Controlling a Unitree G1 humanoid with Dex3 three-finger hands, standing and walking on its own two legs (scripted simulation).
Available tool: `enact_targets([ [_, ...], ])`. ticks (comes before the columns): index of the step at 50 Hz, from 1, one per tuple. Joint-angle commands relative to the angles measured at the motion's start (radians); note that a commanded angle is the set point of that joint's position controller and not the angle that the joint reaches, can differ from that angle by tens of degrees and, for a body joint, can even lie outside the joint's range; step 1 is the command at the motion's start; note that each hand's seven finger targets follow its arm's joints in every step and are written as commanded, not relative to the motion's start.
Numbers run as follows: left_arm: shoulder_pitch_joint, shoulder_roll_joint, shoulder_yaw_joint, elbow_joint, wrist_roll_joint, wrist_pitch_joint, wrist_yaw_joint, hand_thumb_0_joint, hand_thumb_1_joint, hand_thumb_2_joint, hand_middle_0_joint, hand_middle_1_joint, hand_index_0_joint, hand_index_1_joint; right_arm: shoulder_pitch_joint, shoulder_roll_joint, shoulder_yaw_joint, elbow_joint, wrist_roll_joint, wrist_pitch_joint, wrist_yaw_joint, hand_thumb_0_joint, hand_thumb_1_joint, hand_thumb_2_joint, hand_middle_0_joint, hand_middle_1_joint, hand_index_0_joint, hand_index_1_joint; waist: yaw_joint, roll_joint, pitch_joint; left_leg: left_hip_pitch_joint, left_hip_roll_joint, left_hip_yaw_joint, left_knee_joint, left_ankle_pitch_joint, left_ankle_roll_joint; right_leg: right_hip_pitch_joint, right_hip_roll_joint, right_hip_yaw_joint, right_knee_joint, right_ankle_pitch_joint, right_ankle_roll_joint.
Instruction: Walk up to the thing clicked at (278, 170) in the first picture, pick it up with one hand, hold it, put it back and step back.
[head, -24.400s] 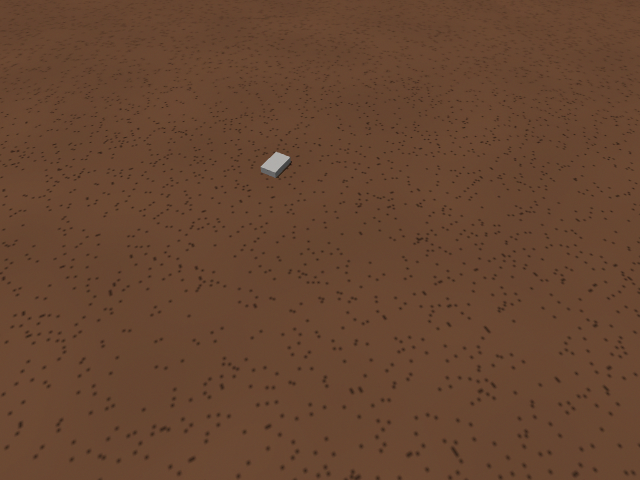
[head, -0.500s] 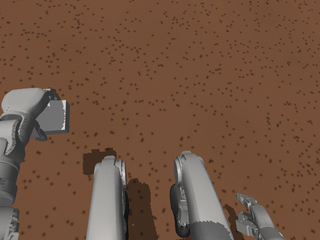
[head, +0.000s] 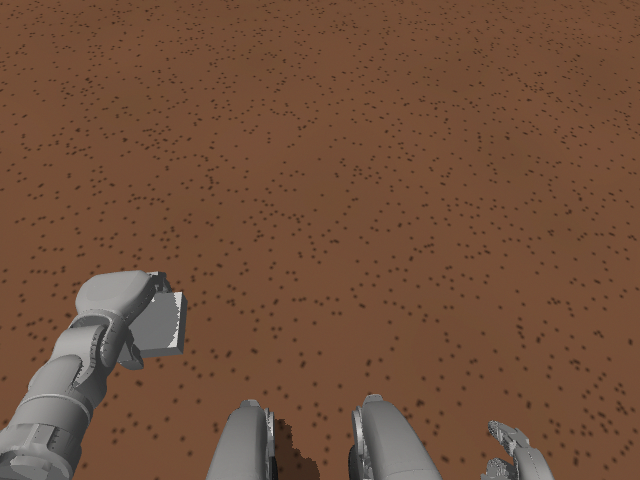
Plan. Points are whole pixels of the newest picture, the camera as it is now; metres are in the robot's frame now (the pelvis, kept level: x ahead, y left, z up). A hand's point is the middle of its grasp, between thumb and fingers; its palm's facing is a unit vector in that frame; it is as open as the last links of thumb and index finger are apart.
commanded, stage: lift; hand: left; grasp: from above
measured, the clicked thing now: (135, 326) +0.34 +0.26 -0.10
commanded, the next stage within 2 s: hold in 0.46 s
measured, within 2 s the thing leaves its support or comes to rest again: neither
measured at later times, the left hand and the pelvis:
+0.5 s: hand (137, 277) +0.36 +0.22 +0.01, palm faces -0.45 -0.08 -0.89, open 10.9 cm; pelvis +0.04 +0.00 +0.08, yaw +0 degrees
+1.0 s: hand (126, 250) +0.38 +0.22 +0.05, palm faces -0.46 -0.05 -0.89, open 10.9 cm; pelvis +0.07 +0.00 +0.11, yaw -1 degrees
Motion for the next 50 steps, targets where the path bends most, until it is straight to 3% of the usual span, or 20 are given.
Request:
enact_targets([
  [1, -0.315, 0.181, 0.069, -0.148, 0.005, -0.002, 0.082, 0.000, 0.665, 0.673, -0.970, -0.687, -1.001, -0.655, 0.015, -0.150, -0.058, -0.082, 0.001, -0.044, -0.012, 0.000, -0.896, -0.899, 0.200, 0.300, 0.200, 0.300, -0.009, 0.069, -0.268, 0.339, -0.027, -0.020, -0.338, -0.044, 0.007, 0.223, 0.029, 0.014, -0.288, -0.022, -0.034],
  [4, -0.320, 0.149, 0.040, -0.115, 0.009, 0.012, 0.103, 0.000, 0.698, 0.670, -0.990, -0.693, -1.024, -0.658, 0.029, -0.145, -0.062, -0.070, -0.001, -0.048, -0.011, 0.000, -0.894, -0.898, 0.200, 0.300, 0.200, 0.300, -0.009, 0.051, -0.254, 0.401, -0.030, -0.001, -0.375, 0.035, 0.003, 0.284, 0.026, 0.021, -0.343, 0.037, -0.035],
  [7, -0.315, 0.160, 0.057, -0.091, 0.004, 0.033, 0.124, 0.000, 0.720, 0.710, -1.009, -0.711, -1.040, -0.679, 0.039, -0.145, -0.068, -0.066, -0.001, -0.046, -0.010, 0.000, -0.894, -0.898, 0.200, 0.300, 0.200, 0.300, 0.002, 0.029, -0.261, 0.447, -0.034, 0.019, -0.398, 0.124, 0.005, 0.360, 0.023, 0.029, -0.395, 0.109, -0.030],
  [8, -0.298, 0.147, 0.040, -0.076, 0.003, 0.041, 0.127, 0.000, 0.713, 0.716, -1.013, -0.699, -1.040, -0.672, 0.036, -0.141, -0.065, -0.066, 0.001, -0.045, -0.009, 0.000, -0.895, -0.898, 0.200, 0.300, 0.200, 0.300, 0.002, 0.011, -0.252, 0.458, -0.037, 0.023, -0.407, 0.150, 0.006, 0.385, 0.023, 0.030, -0.409, 0.132, -0.030],
  [16, -0.293, 0.113, 0.019, -0.070, -0.007, 0.078, 0.124, 0.000, 0.673, 0.693, -1.002, -0.650, -1.021, -0.630, 0.030, -0.135, -0.070, -0.061, 0.001, -0.037, -0.009, 0.000, -0.893, -0.897, 0.200, 0.300, 0.200, 0.300, 0.019, 0.007, -0.223, 0.571, -0.042, 0.031, -0.515, 0.214, 0.003, 0.505, 0.019, 0.044, -0.509, 0.199, -0.028],
  [21, -0.308, 0.115, 0.017, -0.098, -0.024, 0.085, 0.111, 0.000, 0.675, 0.712, -1.012, -0.645, -1.026, -0.631, 0.026, -0.138, -0.073, -0.069, 0.003, -0.031, -0.011, 0.000, -0.893, -0.896, 0.200, 0.300, 0.200, 0.300, 0.020, -0.002, -0.219, 0.637, -0.043, 0.038, -0.568, 0.260, 0.005, 0.580, 0.017, 0.045, -0.564, 0.241, -0.023],
  [28, -0.316, 0.100, 0.000, -0.122, -0.014, 0.074, 0.086, 0.000, 0.678, 0.730, -0.995, -0.685, -1.020, -0.660, 0.029, -0.138, -0.077, -0.061, 0.006, -0.023, -0.013, 0.000, -0.892, -0.895, 0.200, 0.300, 0.200, 0.300, 0.018, 0.008, -0.231, 0.739, -0.043, 0.046, -0.611, 0.389, 0.004, 0.655, 0.017, 0.044, -0.602, 0.368, -0.023],
  [32, -0.305, 0.111, 0.001, -0.117, 0.001, 0.068, 0.073, 0.000, 0.688, 0.694, -0.984, -0.696, -1.021, -0.658, 0.016, -0.140, -0.077, -0.065, 0.011, -0.013, -0.012, 0.000, -0.891, -0.893, 0.200, 0.300, 0.200, 0.300, 0.030, 0.014, -0.199, 0.768, -0.042, 0.045, -0.649, 0.409, 0.000, 0.672, 0.019, 0.041, -0.629, 0.371, -0.026],
  [34, -0.293, 0.088, -0.015, -0.101, 0.007, 0.067, 0.064, 0.000, 0.704, 0.716, -1.004, -0.694, -1.037, -0.661, 0.017, -0.139, -0.077, -0.066, 0.012, -0.008, -0.010, 0.000, -0.890, -0.893, 0.200, 0.300, 0.200, 0.300, 0.025, -0.009, -0.179, 0.771, -0.043, 0.047, -0.658, 0.427, 0.003, 0.678, 0.019, 0.041, -0.635, 0.394, -0.025],
  [41, -0.281, 0.102, -0.009, -0.142, -0.008, 0.065, 0.020, 0.000, 0.718, 0.752, -1.006, -0.699, -1.038, -0.666, 0.001, -0.146, -0.081, -0.090, 0.015, 0.006, -0.006, 0.000, -0.885, -0.891, 0.200, 0.300, 0.200, 0.300, 0.043, 0.003, -0.180, 0.828, -0.040, 0.049, -0.696, 0.494, -0.001, 0.732, 0.023, 0.035, -0.659, 0.433, -0.030],
  [42, -0.273, 0.081, -0.025, -0.137, -0.006, 0.065, 0.012, 0.000, 0.716, 0.759, -1.005, -0.705, -1.035, -0.674, 0.000, -0.142, -0.078, -0.091, 0.015, 0.009, -0.005, 0.000, -0.885, -0.892, 0.200, 0.299, 0.200, 0.299, 0.038, -0.009, -0.172, 0.826, -0.040, 0.049, -0.694, 0.503, 0.002, 0.733, 0.023, 0.037, -0.659, 0.449, -0.027],
  [44, -0.286, 0.112, -0.003, -0.169, -0.005, 0.061, 0.008, 0.000, 0.693, 0.743, -0.981, -0.709, -1.015, -0.674, -0.008, -0.145, -0.078, -0.099, 0.016, 0.013, -0.006, 0.000, -0.887, -0.892, 0.200, 0.299, 0.200, 0.299, 0.046, -0.002, -0.183, 0.843, -0.041, 0.051, -0.703, 0.517, 0.002, 0.747, 0.022, 0.037, -0.665, 0.462, -0.027],
  [45, -0.271, 0.092, -0.017, -0.160, -0.005, 0.059, 0.001, 0.000, 0.679, 0.740, -0.978, -0.684, -1.008, -0.653, -0.004, -0.142, -0.077, -0.100, 0.015, 0.014, -0.006, 0.000, -0.885, -0.892, 0.200, 0.299, 0.200, 0.299, 0.040, -0.003, -0.169, 0.842, -0.040, 0.053, -0.703, 0.523, 0.003, 0.744, 0.022, 0.037, -0.667, 0.465, -0.027],
  [46, -0.280, 0.102, -0.012, -0.189, -0.007, 0.056, 0.000, 0.000, 0.683, 0.747, -0.986, -0.686, -1.013, -0.658, -0.017, -0.143, -0.078, -0.107, 0.017, 0.017, -0.006, 0.000, -0.887, -0.893, 0.200, 0.300, 0.200, 0.300, 0.054, -0.003, -0.181, 0.859, -0.041, 0.051, -0.712, 0.526, 0.002, 0.765, 0.020, 0.035, -0.674, 0.469, -0.026],
  [48, -0.278, 0.102, -0.010, -0.180, -0.003, 0.058, -0.001, 0.000, 0.689, 0.756, -0.990, -0.684, -1.017, -0.656, -0.016, -0.143, -0.078, -0.107, 0.016, 0.021, -0.007, 0.000, -0.885, -0.892, 0.200, 0.299, 0.200, 0.299, 0.043, -0.018, -0.179, 0.861, -0.043, 0.056, -0.711, 0.531, 0.008, 0.764, 0.018, 0.040, -0.678, 0.490, -0.023],
  [50, -0.298, 0.117, 0.000, -0.218, -0.006, 0.055, -0.002, 0.000, 0.708, 0.771, -1.007, -0.687, -1.032, -0.661, -0.022, -0.144, -0.076, -0.114, 0.015, 0.025, -0.007, 0.000, -0.886, -0.892, 0.200, 0.299, 0.200, 0.299, 0.050, 0.007, -0.181, 0.872, -0.041, 0.055, -0.725, 0.530, 0.005, 0.777, 0.018, 0.038, -0.686, 0.480, -0.025],
])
